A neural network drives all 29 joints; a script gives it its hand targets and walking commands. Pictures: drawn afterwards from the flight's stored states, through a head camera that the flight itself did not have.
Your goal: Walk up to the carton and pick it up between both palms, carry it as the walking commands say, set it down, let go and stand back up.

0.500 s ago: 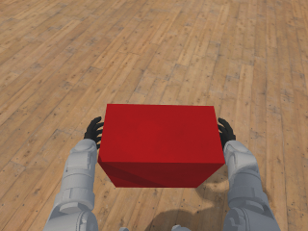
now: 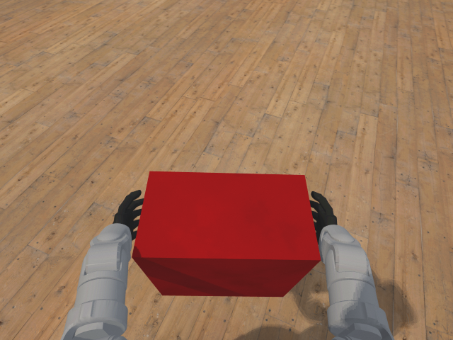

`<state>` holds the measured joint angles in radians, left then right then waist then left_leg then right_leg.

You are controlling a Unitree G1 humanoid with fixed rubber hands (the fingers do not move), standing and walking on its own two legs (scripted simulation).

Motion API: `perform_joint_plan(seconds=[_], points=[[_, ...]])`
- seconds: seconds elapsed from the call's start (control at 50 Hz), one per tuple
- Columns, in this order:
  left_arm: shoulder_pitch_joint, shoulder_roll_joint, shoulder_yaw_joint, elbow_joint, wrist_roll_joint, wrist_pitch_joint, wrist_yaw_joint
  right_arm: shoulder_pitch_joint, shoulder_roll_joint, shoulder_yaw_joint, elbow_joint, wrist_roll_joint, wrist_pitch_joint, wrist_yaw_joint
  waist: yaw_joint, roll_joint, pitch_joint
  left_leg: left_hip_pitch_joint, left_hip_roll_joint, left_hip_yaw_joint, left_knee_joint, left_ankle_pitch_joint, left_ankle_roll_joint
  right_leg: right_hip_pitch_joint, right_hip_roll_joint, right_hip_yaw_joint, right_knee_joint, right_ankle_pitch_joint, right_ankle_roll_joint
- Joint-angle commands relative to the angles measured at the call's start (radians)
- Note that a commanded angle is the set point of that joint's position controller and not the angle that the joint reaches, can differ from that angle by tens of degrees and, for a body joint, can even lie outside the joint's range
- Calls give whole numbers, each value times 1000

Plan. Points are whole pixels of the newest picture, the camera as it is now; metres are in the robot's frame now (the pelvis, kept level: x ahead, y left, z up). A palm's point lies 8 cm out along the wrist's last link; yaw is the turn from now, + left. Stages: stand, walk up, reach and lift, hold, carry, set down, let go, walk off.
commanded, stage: reach and lift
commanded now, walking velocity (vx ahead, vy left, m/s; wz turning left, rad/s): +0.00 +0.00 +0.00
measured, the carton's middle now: (225, 242) +0.32 -0.01 -0.07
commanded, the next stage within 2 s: hold in 1.72 s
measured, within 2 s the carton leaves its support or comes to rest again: neither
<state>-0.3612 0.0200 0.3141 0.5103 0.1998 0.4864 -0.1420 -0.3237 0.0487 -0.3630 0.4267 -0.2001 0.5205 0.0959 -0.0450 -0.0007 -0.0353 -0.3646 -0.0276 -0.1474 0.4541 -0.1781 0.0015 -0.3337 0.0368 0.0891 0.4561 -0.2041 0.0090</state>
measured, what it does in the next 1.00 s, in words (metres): stands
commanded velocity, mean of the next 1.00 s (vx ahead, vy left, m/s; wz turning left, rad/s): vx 0.00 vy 0.00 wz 0.00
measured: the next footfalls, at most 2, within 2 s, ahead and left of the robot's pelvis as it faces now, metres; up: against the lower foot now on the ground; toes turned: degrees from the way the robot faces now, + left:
none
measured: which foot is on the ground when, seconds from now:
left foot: down 0.00-1.00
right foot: down 0.00-1.00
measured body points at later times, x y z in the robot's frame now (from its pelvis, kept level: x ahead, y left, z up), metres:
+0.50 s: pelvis +0.01 +0.03 +0.01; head -0.01 +0.04 +0.46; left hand +0.34 +0.19 +0.04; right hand +0.31 -0.19 +0.04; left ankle +0.04 +0.14 -0.74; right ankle +0.02 -0.12 -0.74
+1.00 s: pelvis +0.02 +0.00 +0.01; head +0.00 -0.01 +0.46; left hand +0.29 +0.20 +0.04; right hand +0.30 -0.18 +0.03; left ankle +0.04 +0.14 -0.74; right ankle +0.02 -0.12 -0.74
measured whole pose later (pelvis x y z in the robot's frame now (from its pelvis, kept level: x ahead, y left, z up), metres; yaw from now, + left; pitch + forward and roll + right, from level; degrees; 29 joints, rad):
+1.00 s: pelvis +0.02 +0.00 +0.01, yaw -1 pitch -4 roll +0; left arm -0.11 -0.02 0.22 0.10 0.16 0.71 -0.11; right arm -0.13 0.04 -0.25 0.11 -0.14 0.71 0.12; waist 0.03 0.03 0.01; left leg -0.06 -0.01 -0.13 0.24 -0.11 -0.02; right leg -0.04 0.03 0.11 0.26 -0.15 0.01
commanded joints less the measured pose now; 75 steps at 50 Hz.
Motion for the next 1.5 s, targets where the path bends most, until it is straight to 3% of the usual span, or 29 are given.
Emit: perform_joint_plan(seconds=[0.0, 0.06, 0.12, 0.16, 0.18, 0.26, 0.28, 0.36, 0.42, 0.44, 0.46, 0.52, 0.58, 0.62, 0.7, 0.76, 0.88, 0.92, 0.94, 0.98, 1.06, 1.08, 1.1, 1.14, 1.2, 1.24, 1.3, 1.32, 1.48], points=[[-512, -986, -641, -265, -267, 15, -230, -720, 971, 849, -380, 330, -4, 191, 85, 2, -556, 241, -100, 98, -47, 242, 22, 323, 18, -20, -60, 384, 33], [-449, -924, -628, -300, -250, 55, -204, -721, 928, 802, -374, 328, 27, 205, 98, -86, -522, 302, -87, 90, -55, 308, 23, 279, 41, -35, -67, 397, 35], [-495, -926, -580, -214, -209, 97, -207, -611, 821, 667, -225, 235, 68, 210, -14, -14, -367, 274, -74, 100, -102, 137, 0, 193, 40, -35, -141, 159, 9], [-479, -955, -631, -228, -230, 122, -210, -613, 808, 706, -287, 249, 85, 219, -4, 28, -408, 356, -65, 110, -138, 72, -11, 223, 52, -51, -174, 65, -5], [-442, -895, -573, -204, -217, 124, -208, -579, 824, 651, -213, 218, 109, 213, 1, -85, -221, 271, -58, 87, -144, 15, 8, 146, 56, -66, -176, -8, 7], [-554, -902, -534, -137, -196, 161, -204, -581, 777, 497, -77, 164, 142, 234, -37, 49, -71, 249, -58, 114, -198, -211, -5, 119, 34, -74, -225, -209, -36], [-709, -947, -612, -258, -253, 153, -203, -620, 796, 502, -117, 157, 136, 246, -81, 59, -192, 340, -30, 83, -214, -195, -13, 125, 54, -85, -197, -149, -42], [-641, -990, -600, -254, -226, 150, -182, -650, 830, 542, -118, 207, 139, 274, -17, 117, -283, 350, -31, 69, -213, -121, -25, 223, 60, -73, -173, -40, -36], [-448, -984, -593, -304, -244, 172, -165, -662, 839, 677, -320, 272, 149, 278, 40, -57, -370, 406, -53, 75, -167, 206, -7, 321, 71, -65, -168, 218, -2], [-380, -972, -579, -247, -202, 190, -154, -614, 791, 633, -332, 261, 152, 276, 36, 83, -372, 412, -37, 68, -173, 244, -26, 341, 52, -46, -171, 269, -24], [-394, -955, -600, -323, -237, 182, -153, -565, 826, 698, -295, 274, 170, 278, 35, -63, -432, 473, -46, 72, -169, 320, -17, 357, 72, -57, -180, 318, 1], [-336, -961, -636, -381, -252, 193, -131, -449, 765, 670, -335, 248, 183, 267, 14, -76, -350, 548, -22, 49, -165, 497, -33, 275, 84, -46, -191, 360, 6], [-269, -936, -648, -409, -235, 223, -122, -394, 750, 695, -386, 259, 194, 243, 28, 26, -259, 483, -37, 46, -182, 448, -42, 314, 88, -46, -192, 334, -5], [-266, -887, -620, -404, -207, 231, -120, -382, 779, 669, -345, 241, 201, 238, 34, -31, -175, 467, -49, 66, -193, 330, -30, 290, 78, -37, -214, 279, -7], [-269, -833, -656, -564, -211, 207, -122, -362, 843, 807, -448, 321, 181, 222, 112, 53, -335, 460, -97, 95, -187, 410, -30, 421, 63, -13, -178, 502, 21], [-202, -840, -716, -569, -235, 197, -120, -326, 771, 814, -519, 312, 151, 191, 79, 88, -342, 482, -96, 91, -168, 547, -36, 412, 48, 15, -156, 650, 27], [-286, -729, -729, -597, -244, 172, -136, -327, 747, 783, -505, 248, 142, 147, 62, 16, -291, 391, -104, 105, -195, 283, -18, 390, 40, 3, -189, 440, 35], [-240, -686, -664, -468, -224, 178, -154, -349, 751, 747, -476, 209, 157, 124, 67, -132, -197, 370, -98, 97, -194, 181, 11, 342, 45, -7, -213, 285, 45], [-326, -689, -655, -495, -203, 176, -156, -405, 796, 744, -432, 215, 161, 134, 97, -78, -206, 330, -107, 116, -195, 114, 11, 356, 38, 6, -207, 209, 39], [-353, -701, -625, -430, -228, 150, -181, -419, 795, 730, -440, 173, 152, 125, 48, -197, -194, 385, -85, 92, -196, 65, 33, 286, 41, -10, -221, 134, 48], [-449, -760, -554, -296, -206, 149, -211, -628, 794, 707, -406, 189, 144, 138, 53, -160, -97, 363, -78, 114, -172, -48, 35, 165, 22, -7, -277, -227, 24], [-509, -724, -525, -286, -179, 141, -216, -618, 845, 693, -325, 209, 138, 147, 112, -64, -127, 304, -88, 130, -170, -90, 31, 235, -3, 32, -284, -248, -3], [-466, -760, -534, -262, -187, 156, -217, -599, 782, 651, -306, 191, 135, 156, 40, -39, -61, 354, -76, 125, -180, -63, 27, 128, 3, 8, -284, -237, 3], [-625, -823, -557, -247, -199, 158, -221, -580, 826, 586, -165, 180, 137, 176, 21, 59, -113, 296, -71, 125, -189, -185, 12, 204, 21, -16, -261, -293, -28], [-639, -903, -625, -315, -235, 142, -207, -581, 815, 558, -152, 196, 133, 214, 1, 181, -172, 382, -42, 111, -206, -106, -13, 161, 43, -41, -208, -116, -34], [-647, -904, -655, -406, -249, 140, -190, -685, 809, 631, -244, 245, 120, 243, 14, 91, -334, 429, -47, 99, -193, -3, -26, 269, 65, -54, -199, 4, -20], [-483, -935, -607, -337, -202, 168, -175, -681, 778, 664, -341, 261, 115, 249, 67, 139, -377, 399, -56, 97, -194, 141, -26, 305, 69, -68, -182, 108, -29], [-476, -949, -653, -384, -233, 158, -168, -543, 782, 670, -297, 243, 125, 250, 22, 82, -438, 501, -60, 89, -180, 244, -30, 297, 75, -53, -195, 195, -22], [-113, -860, -655, -464, -204, 220, -118, -338, 719, 754, -473, 269, 183, 235, 63, -78, -248, 520, -46, 66, -200, 558, -23, 340, 98, -53, -211, 430, 14]])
